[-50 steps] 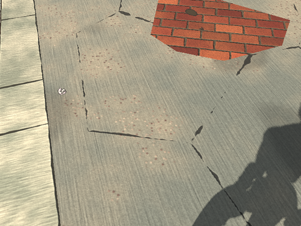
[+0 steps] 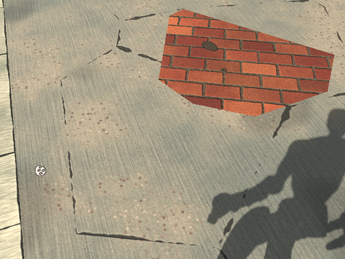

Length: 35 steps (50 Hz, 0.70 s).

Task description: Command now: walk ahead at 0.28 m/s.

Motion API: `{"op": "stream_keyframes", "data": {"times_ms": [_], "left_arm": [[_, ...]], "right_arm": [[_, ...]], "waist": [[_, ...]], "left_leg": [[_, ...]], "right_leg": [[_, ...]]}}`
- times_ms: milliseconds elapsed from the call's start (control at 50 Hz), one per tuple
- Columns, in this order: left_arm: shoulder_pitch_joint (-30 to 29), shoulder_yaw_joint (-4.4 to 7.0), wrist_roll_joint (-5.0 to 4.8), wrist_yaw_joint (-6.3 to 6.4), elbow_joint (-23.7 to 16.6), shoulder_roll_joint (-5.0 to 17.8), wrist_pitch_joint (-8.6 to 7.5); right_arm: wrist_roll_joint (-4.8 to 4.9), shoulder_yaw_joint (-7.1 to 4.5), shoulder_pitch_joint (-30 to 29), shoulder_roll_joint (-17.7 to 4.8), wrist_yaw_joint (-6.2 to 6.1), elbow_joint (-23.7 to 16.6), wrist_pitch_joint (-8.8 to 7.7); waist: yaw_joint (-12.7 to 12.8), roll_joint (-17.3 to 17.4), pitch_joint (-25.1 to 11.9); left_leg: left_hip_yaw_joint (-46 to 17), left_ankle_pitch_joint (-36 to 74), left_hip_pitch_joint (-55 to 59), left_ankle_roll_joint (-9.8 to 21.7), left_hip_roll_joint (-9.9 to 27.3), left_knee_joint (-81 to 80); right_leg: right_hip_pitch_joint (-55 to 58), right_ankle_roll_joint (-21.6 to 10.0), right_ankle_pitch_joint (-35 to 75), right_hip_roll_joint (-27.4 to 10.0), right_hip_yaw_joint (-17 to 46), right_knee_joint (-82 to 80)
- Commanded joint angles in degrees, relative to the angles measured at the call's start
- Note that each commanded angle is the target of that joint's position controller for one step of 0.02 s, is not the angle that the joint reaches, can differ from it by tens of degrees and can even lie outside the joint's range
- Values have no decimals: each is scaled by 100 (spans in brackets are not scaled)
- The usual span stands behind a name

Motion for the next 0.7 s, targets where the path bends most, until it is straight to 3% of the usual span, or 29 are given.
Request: {"op": "stream_keyframes", "data": {"times_ms": [20,60,120,160,200,220,240,260,280,320,340,380,400,440,480,500,520,560,620,700], "left_arm": [[587,29,98,47,-105,111,52],[94,-18,81,22,-198,21,63],[-287,0,49,-12,-287,175,120],[-387,38,82,-36,-344,311,112],[13,128,154,-32,-169,478,65],[313,219,198,7,-91,815,46],[481,240,216,34,-61,1037,94],[666,125,196,5,23,526,157],[638,40,168,-46,15,247,167],[102,50,166,-62,-99,430,177],[-257,63,161,-42,-177,503,189],[-606,75,195,-5,-211,521,250],[-584,69,193,12,-169,474,279],[-520,56,101,36,-72,405,326],[-237,29,31,29,95,291,334],[-187,34,57,19,136,300,337],[-63,58,58,33,131,248,356],[-101,79,74,76,208,270,366],[9,86,90,86,348,217,381],[10,92,61,57,460,175,401]], "right_arm": [[-16,-75,-437,-701,-117,-344,-75],[35,-89,-190,-825,-182,-264,-7],[92,-106,19,-918,-218,-117,102],[138,-104,-38,-875,-236,-61,159],[209,-74,-98,-745,-262,-40,197],[120,-40,174,-642,-275,-14,172],[-3,77,952,-211,-250,145,117],[39,151,1104,-41,-266,266,167],[125,81,695,-375,-290,180,276],[144,-22,137,-599,-374,80,507],[119,-40,94,-562,-409,95,601],[112,-14,156,-346,-462,192,668],[104,-1,214,-270,-475,266,671],[84,1,349,-196,-469,410,675],[-37,-16,262,-342,-445,396,701],[-55,-16,209,-457,-449,328,707],[38,-94,100,-753,-443,403,683],[49,-42,-69,-451,-430,413,557],[69,-53,-75,-413,-426,433,419],[86,-37,137,-354,-425,512,410]], "waist": [[425,507,-81],[196,530,-216],[39,607,-299],[74,653,-308],[279,465,-478],[243,125,-743],[-93,-717,-1235],[74,-1166,-1578],[200,-961,-1381],[145,-413,-984],[17,-313,-806],[-116,-440,-593],[-117,-475,-590],[-179,-449,-602],[-101,-275,-404],[-14,-146,-184],[220,518,100],[208,689,188],[209,557,38],[147,410,-62]], "left_leg": [[-429,3346,-858,864,1324,-604],[-337,3160,-612,743,1270,-471],[-572,2621,-122,718,1501,-248],[-766,2434,150,634,1618,105],[-806,1840,262,354,1343,760],[-639,1285,22,101,987,1320],[-390,-789,-972,-185,499,2146],[-363,-2324,-1215,-410,400,2832],[-509,-3054,-1448,-516,464,3327],[-696,-2835,-1619,-638,707,3778],[-734,-2556,-1401,-696,822,3615],[-537,-2078,-806,-746,771,2903],[-440,-1749,-544,-739,710,2548],[-249,-806,-32,-666,578,1633],[-358,-414,190,-483,713,1105],[-562,-668,59,-332,946,849],[-576,-1553,-678,-181,891,803],[-651,-1868,-1256,-252,884,429],[-599,-1255,-1027,-367,845,509],[-530,-783,-794,-353,792,648]], "right_leg": [[816,177,876,-9,-206,-1131],[1053,192,1416,144,-305,-2043],[1219,197,1505,253,-205,-2725],[1323,79,1208,314,-157,-3118],[2049,-108,1743,437,-247,-3999],[2825,-273,3730,-15,157,-3974],[4161,-936,5349,-830,884,-3551],[4192,-1525,4833,-1369,1528,-3791],[3861,-1578,3612,-1327,1801,-4122],[3086,-1296,1783,-1142,1724,-4530],[2571,-1150,1260,-1017,1522,-4719],[1841,-936,688,-636,1002,-4907],[1711,-894,502,-489,792,-4899],[1588,-778,-196,-281,544,-4811],[1419,-426,-1245,-91,469,-4788],[1331,-264,-1495,26,408,-4666],[1653,-128,-1182,401,-12,-4572],[2356,-87,-391,484,-173,-4101],[2564,-179,384,475,-211,-3884],[2667,-183,935,458,-223,-3761]]}}
Velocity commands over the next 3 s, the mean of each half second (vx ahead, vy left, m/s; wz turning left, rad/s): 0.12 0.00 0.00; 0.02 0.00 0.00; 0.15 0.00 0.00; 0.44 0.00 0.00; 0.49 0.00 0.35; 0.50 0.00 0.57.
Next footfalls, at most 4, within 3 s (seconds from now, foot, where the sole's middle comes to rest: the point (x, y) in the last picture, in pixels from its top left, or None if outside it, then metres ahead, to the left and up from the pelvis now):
0.22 right None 0.24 -0.14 -0.78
0.48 left None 0.16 0.10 -0.78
1.96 left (150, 226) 0.64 0.09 -0.78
2.48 right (194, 164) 0.93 -0.11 -0.78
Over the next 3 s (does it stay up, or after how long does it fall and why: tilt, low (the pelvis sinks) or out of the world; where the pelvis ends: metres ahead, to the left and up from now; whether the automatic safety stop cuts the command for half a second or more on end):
stays up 1.00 0.09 -0.03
